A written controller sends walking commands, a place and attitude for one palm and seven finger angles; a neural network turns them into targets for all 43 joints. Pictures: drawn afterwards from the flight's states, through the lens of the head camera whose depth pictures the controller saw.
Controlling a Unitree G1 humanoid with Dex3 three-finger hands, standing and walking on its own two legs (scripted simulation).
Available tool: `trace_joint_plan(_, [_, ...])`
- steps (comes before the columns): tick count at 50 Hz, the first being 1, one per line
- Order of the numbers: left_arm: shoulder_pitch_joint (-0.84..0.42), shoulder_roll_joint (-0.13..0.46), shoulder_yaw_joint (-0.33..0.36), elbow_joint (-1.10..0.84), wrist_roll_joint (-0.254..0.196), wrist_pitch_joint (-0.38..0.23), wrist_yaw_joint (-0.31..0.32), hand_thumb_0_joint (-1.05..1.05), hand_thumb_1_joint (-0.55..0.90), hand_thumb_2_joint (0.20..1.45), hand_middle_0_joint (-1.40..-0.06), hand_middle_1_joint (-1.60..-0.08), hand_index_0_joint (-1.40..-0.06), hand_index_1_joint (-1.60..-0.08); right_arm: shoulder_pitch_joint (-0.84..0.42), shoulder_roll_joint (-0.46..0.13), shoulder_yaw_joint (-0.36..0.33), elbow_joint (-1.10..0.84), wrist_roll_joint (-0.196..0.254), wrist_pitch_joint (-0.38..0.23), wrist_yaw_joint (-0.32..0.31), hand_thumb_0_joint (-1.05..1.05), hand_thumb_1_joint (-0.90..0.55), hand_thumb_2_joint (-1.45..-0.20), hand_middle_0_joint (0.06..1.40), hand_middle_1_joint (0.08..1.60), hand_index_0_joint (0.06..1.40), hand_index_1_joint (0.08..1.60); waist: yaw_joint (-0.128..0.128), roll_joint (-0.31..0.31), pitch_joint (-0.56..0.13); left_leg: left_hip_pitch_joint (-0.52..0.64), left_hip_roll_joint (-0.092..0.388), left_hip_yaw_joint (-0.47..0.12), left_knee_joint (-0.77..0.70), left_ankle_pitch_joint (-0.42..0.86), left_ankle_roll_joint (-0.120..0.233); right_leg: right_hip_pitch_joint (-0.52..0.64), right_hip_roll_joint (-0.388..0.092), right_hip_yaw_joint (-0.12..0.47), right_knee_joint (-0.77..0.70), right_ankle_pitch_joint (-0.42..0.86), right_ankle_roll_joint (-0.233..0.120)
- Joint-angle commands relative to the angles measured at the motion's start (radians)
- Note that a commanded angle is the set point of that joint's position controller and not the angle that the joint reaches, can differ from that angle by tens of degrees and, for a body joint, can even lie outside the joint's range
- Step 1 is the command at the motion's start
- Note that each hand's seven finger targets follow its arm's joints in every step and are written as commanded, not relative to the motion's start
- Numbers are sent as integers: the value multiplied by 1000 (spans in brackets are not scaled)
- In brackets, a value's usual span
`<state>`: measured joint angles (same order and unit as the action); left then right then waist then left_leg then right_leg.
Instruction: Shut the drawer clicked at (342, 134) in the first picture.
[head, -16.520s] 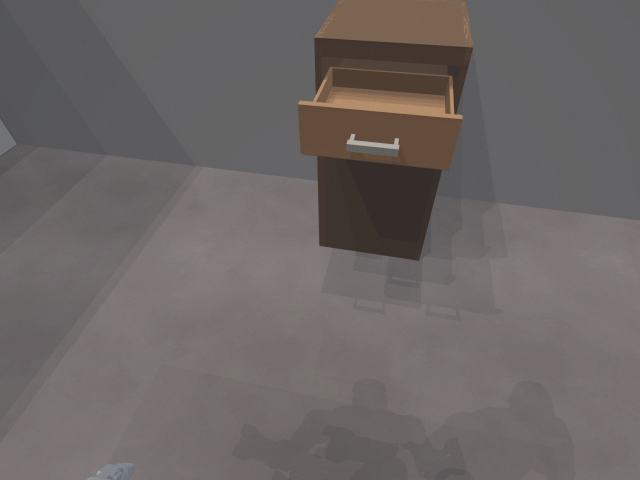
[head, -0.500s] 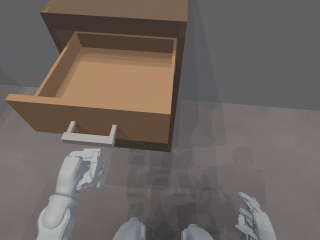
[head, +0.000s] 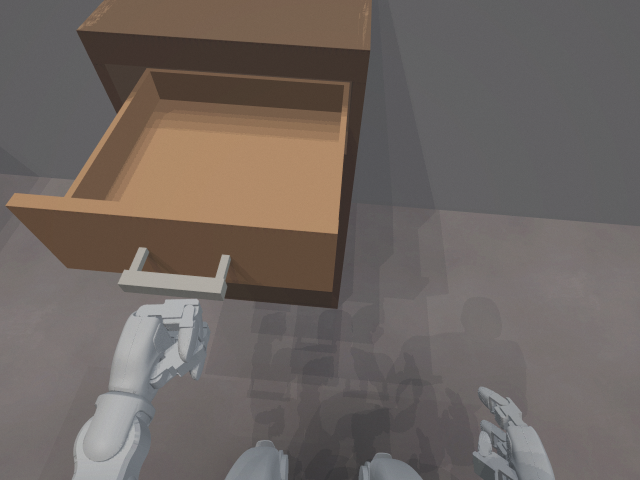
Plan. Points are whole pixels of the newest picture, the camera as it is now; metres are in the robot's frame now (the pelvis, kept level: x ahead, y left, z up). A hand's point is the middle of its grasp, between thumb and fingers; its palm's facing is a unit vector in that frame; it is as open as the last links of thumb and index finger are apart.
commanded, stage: push the drawer shut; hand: left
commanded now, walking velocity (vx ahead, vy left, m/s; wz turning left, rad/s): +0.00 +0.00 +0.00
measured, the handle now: (178, 271) +0.36 +0.19 +0.05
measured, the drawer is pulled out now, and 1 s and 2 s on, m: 0.29 0.21 0.09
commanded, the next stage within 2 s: none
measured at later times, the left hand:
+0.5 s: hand (202, 319) +0.30 +0.15 +0.04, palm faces -0.09 -0.99 -0.06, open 2.7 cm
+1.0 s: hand (215, 269) +0.37 +0.15 +0.04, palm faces -0.10 -0.99 -0.06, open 2.9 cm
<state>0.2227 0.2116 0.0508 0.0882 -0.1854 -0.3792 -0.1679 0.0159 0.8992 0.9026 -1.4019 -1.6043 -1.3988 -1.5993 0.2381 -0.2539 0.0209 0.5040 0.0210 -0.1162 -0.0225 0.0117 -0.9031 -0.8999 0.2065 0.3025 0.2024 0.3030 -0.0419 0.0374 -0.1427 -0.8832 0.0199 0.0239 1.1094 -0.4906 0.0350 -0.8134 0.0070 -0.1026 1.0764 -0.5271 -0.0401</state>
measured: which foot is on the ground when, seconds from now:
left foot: down 0.00-1.00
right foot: down 0.00-1.00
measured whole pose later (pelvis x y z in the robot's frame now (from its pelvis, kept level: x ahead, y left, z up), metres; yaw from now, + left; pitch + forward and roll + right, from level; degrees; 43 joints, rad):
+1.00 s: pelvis -0.02 +0.00 +0.00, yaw +0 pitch +16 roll -2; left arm -0.37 0.26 0.13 0.65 -0.16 -0.41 -0.18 -0.03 0.78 0.93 -1.40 -1.60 -1.40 -1.60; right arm 0.29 -0.27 0.03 0.62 0.03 -0.08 -0.03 0.01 -0.90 -0.90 0.21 0.30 0.20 0.30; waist -0.08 0.03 -0.12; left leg -0.94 0.02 0.02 1.11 -0.45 0.04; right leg -0.87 0.01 -0.10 1.08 -0.49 -0.04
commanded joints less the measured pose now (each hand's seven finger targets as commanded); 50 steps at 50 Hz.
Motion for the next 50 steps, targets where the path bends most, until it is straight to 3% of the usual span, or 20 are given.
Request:
trace_joint_plan(1, [-158, 97, 57, -217, -13, -67, 15, 0, 900, 900, -1400, -1600, -1400, -1600, -27, -125, -53, -137, 1, -47, -5, 0, -900, -900, 200, 300, 200, 300, -10, 11, -241, 217, -6, -73, -156, 252, -8, 84, 4, 57, -149, 255, 14])
trace_joint_plan(2, [-180, 85, 39, -212, -14, -66, 11, 0, 900, 900, -1400, -1600, -1400, -1600, -28, -125, -52, -136, 2, -46, -5, 0, -900, -900, 200, 300, 200, 300, -20, 8, -238, 213, -7, -71, -151, 244, -6, 80, 4, 59, -154, 252, 16])
trace_joint_plan(4, [-223, 114, 68, -179, -16, -63, 11, 0, 900, 900, -1400, -1600, -1400, -1600, -23, -131, -51, -123, 0, -44, -10, 0, -900, -900, 200, 300, 200, 300, -28, -20, -227, 185, -7, -71, -143, 229, -2, 86, 6, 66, -159, 244, 17])
trace_joint_plan(6, [-230, 128, 94, -143, -23, -58, 2, 0, 900, 900, -1400, -1600, -1400, -1600, -24, -132, -53, -119, 3, -40, -12, 0, -900, -900, 200, 300, 200, 300, -21, -38, -239, 170, -11, -60, -138, 219, -2, 107, 3, 79, -167, 247, 21])
trace_joint_plan(11, [-313, 138, 108, -105, -36, -42, -21, 0, 900, 900, -1400, -1600, -1400, -1600, -24, -132, -49, -107, 5, -33, -14, 0, -900, -900, 200, 300, 200, 300, -18, 12, -267, 185, -13, -57, -141, 248, -3, 127, -1, 84, -167, 280, 18])
trace_joint_plan(14, [-402, 130, 86, -76, -37, -40, -20, 0, 900, 900, -1400, -1600, -1400, -1600, -23, -137, -47, -91, 9, -32, -19, 0, -900, -900, 200, 300, 200, 300, -47, -16, -243, 176, -8, -62, -132, 222, 2, 93, 1, 85, -175, 251, 24])
trace_joint_plan(17, [-520, 127, 78, -34, -38, -51, -20, 0, 900, 900, -1400, -1600, -1400, -1600, -24, -137, -44, -67, 10, -36, -24, 0, -900, -900, 200, 300, 200, 300, -60, -16, -224, 159, -10, -69, -131, 158, 1, 62, 0, 93, -187, 170, 24])
trace_joint_plan(19, [-575, 158, 94, -22, -37, -62, -17, 0, 900, 900, -1400, -1600, -1400, -1600, -22, -142, -44, -55, 12, -40, -28, 0, -900, -900, 200, 300, 200, 300, -65, -14, -229, 147, -9, -67, -122, 144, 4, 62, -2, 104, -193, 147, 23])
trace_joint_plan(21, [-607, 140, 78, 17, -36, -61, -25, 0, 900, 900, -1400, -1600, -1400, -1600, -20, -140, -44, -49, 14, -41, -30, 0, -900, -900, 200, 300, 200, 300, -65, -18, -246, 157, -10, -69, -129, 128, 3, 59, -2, 104, -196, 129, 24])
trace_joint_plan(24, [-689, 181, 96, 42, -34, -61, -25, 0, 900, 900, -1400, -1600, -1400, -1600, -19, -148, -40, -38, 17, -42, -35, 0, -900, -900, 200, 300, 200, 300, -66, 12, -258, 154, -10, -71, -131, 111, 4, 57, -2, 112, -198, 105, 21])
trace_joint_plan(26, [-734, 153, 73, 58, -35, -55, -24, 0, 900, 900, -1400, -1600, -1400, -1600, -17, -143, -39, -33, 18, -45, -34, 0, -900, -900, 200, 300, 200, 300, -66, 32, -281, 179, -12, -73, -139, 102, 2, 53, -4, 109, -199, 101, 21])
trace_joint_plan(29, [-760, 187, 106, 122, -34, -45, -15, 0, 900, 900, -1400, -1600, -1400, -1600, -4, -152, -39, -25, 18, -41, -36, 0, -900, -900, 200, 300, 200, 300, -68, -27, -282, 153, -10, -74, -141, 98, 5, 69, -2, 111, -207, 92, 24])
trace_joint_plan(32, [-836, 170, 89, 174, -32, -43, -14, 0, 900, 900, -1400, -1600, -1400, -1600, -3, -147, -36, -20, 21, -38, -34, 0, -900, -900, 200, 300, 200, 300, -70, -4, -261, 146, -13, -72, -151, 63, 0, 54, -4, 117, -216, 58, 23])
trace_joint_plan(34, [-863, 214, 131, 216, -27, -45, -4, 0, 900, 900, -1400, -1600, -1400, -1600, 5, -153, -37, -13, 18, -32, -34, 0, -900, -900, 200, 300, 200, 300, -68, -4, -252, 133, -13, -72, -149, 58, 2, 49, -1, 116, -214, 50, 21])
trace_joint_plan(38, [-909, 185, 117, 260, -22, -56, -4, 0, 900, 900, -1400, -1600, -1400, -1600, 20, -149, -39, -13, 16, -26, -26, 0, -900, -900, 200, 300, 200, 300, -63, 6, -286, 166, -15, -74, -160, 88, -2, 53, -2, 105, -206, 87, 19])
trace_joint_plan(41, [-934, 219, 150, 280, -16, -67, 5, 0, 900, 900, -1400, -1600, -1400, -1600, 38, -157, -43, -8, 13, -16, -21, 0, -900, -900, 200, 300, 200, 300, -58, 7, -311, 183, -12, -79, -163, 119, -4, 52, 0, 95, -192, 122, 17])
trace_joint_plan(43, [-959, 177, 116, 286, -14, -72, 7, 0, 900, 900, -1400, -1600, -1400, -1600, 44, -153, -45, -7, 12, -13, -15, 0, -900, -900, 200, 300, 200, 300, -67, 9, -318, 202, -12, -80, -166, 121, -5, 41, 1, 93, -195, 127, 19])
trace_joint_plan(45, [-966, 188, 124, 311, -4, -79, 12, 0, 900, 900, -1400, -1600, -1400, -1600, 53, -158, -45, -4, 10, -6, -11, 0, -900, -900, 200, 300, 200, 300, -66, 23, -313, 212, -10, -86, -171, 130, -7, 26, 4, 85, -185, 135, 16])
trace_joint_plan(47, [-1019, 209, 141, 340, 0, -85, 20, 0, 900, 900, -1400, -1600, -1400, -1600, 62, -161, -48, 9, 9, 2, -11, 0, -900, -900, 200, 300, 200, 300, -78, -5, -297, 201, -7, -87, -167, 123, -6, 14, 5, 85, -186, 133, 18])
trace_joint_plan(50, [-1073, 177, 111, 363, 17, -100, 27, 0, 900, 900, -1400, -1600, -1400, -1600, 72, -160, -48, 12, 6, 9, -7, 0, -900, -900, 200, 300, 200, 300, -86, 37, -302, 237, -6, -102, -174, 118, -10, -34, 7, 72, -170, 126, 13])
